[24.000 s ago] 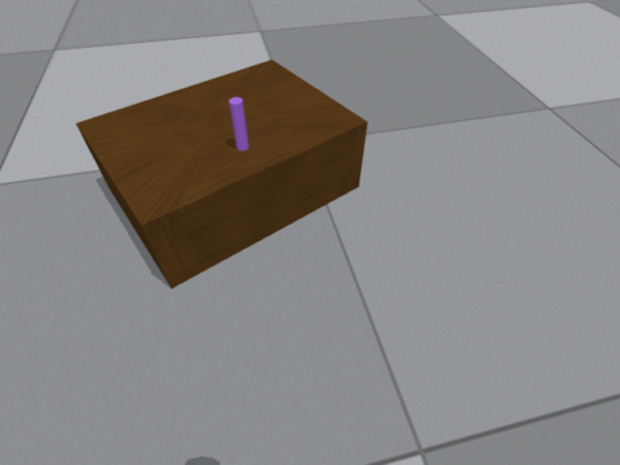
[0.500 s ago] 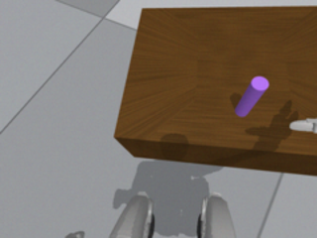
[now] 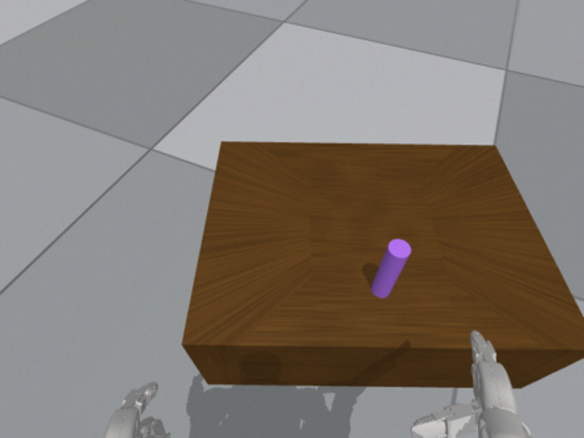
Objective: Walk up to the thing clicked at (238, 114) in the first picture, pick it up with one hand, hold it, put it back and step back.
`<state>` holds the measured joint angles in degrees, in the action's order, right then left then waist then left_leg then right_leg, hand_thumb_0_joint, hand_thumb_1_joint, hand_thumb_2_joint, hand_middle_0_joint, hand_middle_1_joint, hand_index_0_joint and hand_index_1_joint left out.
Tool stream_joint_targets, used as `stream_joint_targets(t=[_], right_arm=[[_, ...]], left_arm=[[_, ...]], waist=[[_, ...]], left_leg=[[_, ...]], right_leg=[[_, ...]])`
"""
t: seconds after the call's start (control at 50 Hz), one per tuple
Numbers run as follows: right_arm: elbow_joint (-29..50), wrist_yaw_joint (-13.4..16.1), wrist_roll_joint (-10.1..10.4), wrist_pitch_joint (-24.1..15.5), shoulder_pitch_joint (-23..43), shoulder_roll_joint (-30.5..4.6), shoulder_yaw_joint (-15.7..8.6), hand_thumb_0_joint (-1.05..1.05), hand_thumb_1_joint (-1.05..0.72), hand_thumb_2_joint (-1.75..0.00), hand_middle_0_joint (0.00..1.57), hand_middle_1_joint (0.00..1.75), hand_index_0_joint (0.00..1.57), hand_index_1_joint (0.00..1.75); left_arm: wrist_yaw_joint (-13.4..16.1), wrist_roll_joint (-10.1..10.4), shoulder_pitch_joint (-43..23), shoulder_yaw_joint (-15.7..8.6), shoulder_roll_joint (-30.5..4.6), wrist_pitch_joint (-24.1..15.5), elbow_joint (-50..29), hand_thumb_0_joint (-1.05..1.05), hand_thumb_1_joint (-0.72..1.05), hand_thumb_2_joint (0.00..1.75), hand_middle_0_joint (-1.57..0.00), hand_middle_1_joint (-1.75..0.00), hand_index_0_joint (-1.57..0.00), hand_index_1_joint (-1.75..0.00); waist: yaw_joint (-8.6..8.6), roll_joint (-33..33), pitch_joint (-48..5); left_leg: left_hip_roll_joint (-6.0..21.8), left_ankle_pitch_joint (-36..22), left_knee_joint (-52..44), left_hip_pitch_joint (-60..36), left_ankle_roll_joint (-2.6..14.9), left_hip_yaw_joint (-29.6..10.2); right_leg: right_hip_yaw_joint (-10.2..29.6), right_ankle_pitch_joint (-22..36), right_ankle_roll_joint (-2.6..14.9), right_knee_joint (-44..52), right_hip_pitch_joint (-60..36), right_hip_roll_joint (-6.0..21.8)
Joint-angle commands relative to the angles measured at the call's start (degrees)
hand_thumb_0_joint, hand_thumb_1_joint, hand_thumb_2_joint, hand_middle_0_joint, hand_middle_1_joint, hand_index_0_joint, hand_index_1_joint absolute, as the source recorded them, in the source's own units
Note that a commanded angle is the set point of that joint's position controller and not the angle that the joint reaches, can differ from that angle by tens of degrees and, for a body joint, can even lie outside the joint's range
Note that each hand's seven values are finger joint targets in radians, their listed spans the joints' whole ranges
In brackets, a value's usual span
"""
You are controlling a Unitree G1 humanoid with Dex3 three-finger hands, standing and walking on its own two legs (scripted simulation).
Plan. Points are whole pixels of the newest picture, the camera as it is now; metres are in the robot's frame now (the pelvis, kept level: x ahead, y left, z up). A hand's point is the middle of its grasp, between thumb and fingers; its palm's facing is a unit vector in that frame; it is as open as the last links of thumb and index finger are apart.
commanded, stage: home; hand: right
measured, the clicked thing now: (389, 270) +0.52 -0.21 -0.27
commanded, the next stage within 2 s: stand in 1.98 s
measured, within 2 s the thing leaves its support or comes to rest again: neither
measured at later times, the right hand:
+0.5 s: hand out of the picture +0.15 -0.16 -0.06, palm faces +0.15 +0.95 -0.27, open 17.6 cm
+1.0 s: hand out of the picture +0.15 -0.17 -0.07, palm faces +0.14 +0.95 -0.28, open 17.6 cm
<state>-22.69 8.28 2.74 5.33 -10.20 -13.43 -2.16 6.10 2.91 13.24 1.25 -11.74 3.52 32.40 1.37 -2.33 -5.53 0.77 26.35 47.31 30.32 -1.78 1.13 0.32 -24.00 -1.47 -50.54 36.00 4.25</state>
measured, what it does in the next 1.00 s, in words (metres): stands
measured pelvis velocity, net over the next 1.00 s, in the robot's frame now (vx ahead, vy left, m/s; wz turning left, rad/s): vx -0.01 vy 0.01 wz -0.01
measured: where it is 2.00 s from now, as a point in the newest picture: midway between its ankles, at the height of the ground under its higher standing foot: outside the picture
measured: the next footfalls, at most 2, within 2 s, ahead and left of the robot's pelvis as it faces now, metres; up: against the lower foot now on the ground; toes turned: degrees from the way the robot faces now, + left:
none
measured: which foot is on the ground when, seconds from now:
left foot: down 0.00-1.00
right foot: down 0.00-1.00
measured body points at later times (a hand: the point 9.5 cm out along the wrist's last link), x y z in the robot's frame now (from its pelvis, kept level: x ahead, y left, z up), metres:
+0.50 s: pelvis -0.02 +0.02 +0.00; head +0.01 +0.03 +0.45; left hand +0.15 +0.26 -0.08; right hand +0.14 -0.21 -0.04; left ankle -0.03 +0.14 -0.70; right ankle +0.01 -0.13 -0.70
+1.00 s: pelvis -0.01 +0.01 -0.01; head +0.01 +0.02 +0.44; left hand +0.16 +0.25 -0.08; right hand +0.14 -0.22 -0.05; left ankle -0.03 +0.14 -0.70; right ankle +0.01 -0.13 -0.70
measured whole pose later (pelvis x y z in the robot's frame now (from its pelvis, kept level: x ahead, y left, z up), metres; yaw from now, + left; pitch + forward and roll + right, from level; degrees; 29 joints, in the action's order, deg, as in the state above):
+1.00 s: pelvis -0.01 +0.01 -0.01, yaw +0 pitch +7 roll +1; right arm -4.0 8.7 1.2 12.3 -24.7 -10.7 0.8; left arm 9.1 0.9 14.5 0.8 -12.0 -5.3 30.0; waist 0.3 -1.9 -4.7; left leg 0.5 27.6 50.9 29.9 -0.8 1.6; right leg 1.0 -23.9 -2.5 -52.1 34.9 4.4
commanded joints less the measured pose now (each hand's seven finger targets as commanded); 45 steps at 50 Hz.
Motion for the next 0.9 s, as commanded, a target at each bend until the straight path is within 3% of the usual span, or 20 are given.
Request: stream_joint_targets(t=[0.0, 0.06, 0.12, 0.3, 0.4, 0.5, 0.56, 0.64, 0.88], right_arm=[[19.7, 0.7, -0.2, -1.0, -4.2, -6.9, -1.8, 0.0, 0.58, -0.04, 0.05, 0.05, 0.05, 0.05], [24.2, 0.6, -0.2, -0.4, -6.7, -6.3, -1.5, 0.0, 0.61, -0.02, 0.05, 0.04, 0.05, 0.04], [27.0, 0.6, -0.5, 0.2, -7.0, -5.4, -0.9, 0.0, 0.6, -0.03, 0.05, 0.05, 0.05, 0.05], [27.6, 0.7, -1.4, 1.7, -10.9, -2.6, 0.9, 0.0, 0.59, -0.03, 0.05, 0.05, 0.05, 0.05], [27.4, 0.8, -1.5, 2.0, -12.3, -3.7, -0.6, 0.0, 0.58, -0.03, 0.05, 0.05, 0.05, 0.05], [28.0, 0.9, -1.6, 2.2, -13.3, -4.1, -1.2, 0.0, 0.6, -0.03, 0.05, 0.04, 0.05, 0.04], [27.1, 0.8, -1.6, 2.4, -13.5, -3.7, -0.9, 0.0, 0.61, -0.02, 0.05, 0.04, 0.05, 0.04], [28.2, 0.8, -1.7, 2.4, -13.0, -3.0, 0.1, 0.0, 0.59, -0.03, 0.05, 0.04, 0.05, 0.04], [29.0, 1.0, -2.0, 3.8, -13.7, -3.1, -0.3, 0.0, 0.58, -0.03, 0.05, 0.05, 0.05, 0.05]], left_arm=[[2.1, 0.0, -2.8, -3.3, -7.3, -3.5, -9.2, 0.0, 0.9, 0.9, -0.2, -0.29, -0.2, -0.3], [2.7, -0.3, -3.3, -2.7, -6.4, -4.4, -10.1, 0.0, 0.9, 0.9, -0.2, -0.3, -0.2, -0.3], [3.4, -0.6, -3.0, -2.8, -6.8, -5.5, -11.1, 0.0, 0.9, 0.9, -0.2, -0.3, -0.2, -0.3], [3.9, -1.6, -2.9, -2.7, -6.5, -8.6, -11.9, 0.0, 0.9, 0.9, -0.2, -0.3, -0.2, -0.3], [3.6, -1.7, -3.7, -2.6, -6.7, -9.4, -12.4, 0.0, 0.9, 0.9, -0.2, -0.3, -0.2, -0.3], [3.5, -1.7, -2.8, -3.0, -7.0, -10.1, -12.3, 0.0, 0.9, 0.9, -0.2, -0.3, -0.2, -0.3], [3.6, -1.7, -3.1, -3.1, -7.1, -10.4, -12.7, 0.0, 0.9, 0.9, -0.2, -0.3, -0.2, -0.3], [3.7, -1.8, -2.8, -3.0, -7.1, -10.9, -12.4, 0.0, 0.9, 0.9, -0.2, -0.3, -0.2, -0.3], [3.9, -2.0, -2.3, -3.4, -7.3, -11.8, -11.4, 0.0, 0.9, 0.9, -0.2, -0.3, -0.2, -0.3]], waist=[[0.15, 2.4, -8.4], [0.51, 2.7, -6.6], [1.28, 1.6, -4.0], [0.25, 2.7, -4.7], [-0.94, 1.8, -3.2], [-1.09, 2.5, -6.1], [-0.89, 3.3, -3.4], [-0.45, 2.8, -4.5], [-0.49, 1.9, -5.8]], left_leg=[[-1.9, -19.1, -7.0, -3.3, 0.99, 2.7], [-1.3, -19.8, -7.5, -3.1, 0.36, 1.9], [-1.4, -13.2, -8.2, -0.4, 0.76, 1.5], [-0.8, -11.2, -8.1, -0.1, 0.8, 1.2], [-0.9, -7.8, -8.4, 0.7, 1.05, 1.3], [-1.3, -12.6, -6.5, -0.8, 0.95, 1.8], [-1.6, -9.0, -7.2, 0.6, 1.08, 1.9], [-1.7, -10.1, -6.6, 0.7, 1.08, 1.7], [-2.0, -12.8, -5.5, 0.1, 1.16, 2.1]], right_leg=[[-2.0, 16.7, 2.01, 6.9, -11.8, -2.3], [-2.5, 15.8, 2.32, 6.0, -10.9, -2.8], [-2.6, 9.9, 2.12, 6.8, -9.9, -3.0], [-2.2, 8.9, 2.0, 6.0, -9.9, -3.4], [-2.3, 6.5, 1.74, 6.4, -8.1, -3.6], [-2.1, 10.6, 1.83, 5.5, -8.9, -3.3], [-2.1, 7.6, 1.85, 6.2, -7.7, -3.2], [-2.1, 8.5, 1.78, 5.6, -8.7, -3.0], [-1.9, 11.5, 1.63, 5.5, -9.6, -2.7]])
